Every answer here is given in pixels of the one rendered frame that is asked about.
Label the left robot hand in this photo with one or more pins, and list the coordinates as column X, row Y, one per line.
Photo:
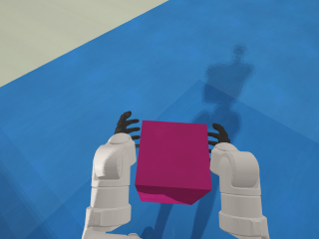
column 123, row 123

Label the left robot shin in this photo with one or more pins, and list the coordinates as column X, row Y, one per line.
column 133, row 234

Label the robot right forearm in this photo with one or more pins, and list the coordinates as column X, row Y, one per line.
column 239, row 184

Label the robot left forearm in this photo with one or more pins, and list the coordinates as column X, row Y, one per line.
column 111, row 177

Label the carton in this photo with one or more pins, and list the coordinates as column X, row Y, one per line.
column 173, row 162

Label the right robot hand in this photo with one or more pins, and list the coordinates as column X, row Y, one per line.
column 222, row 136

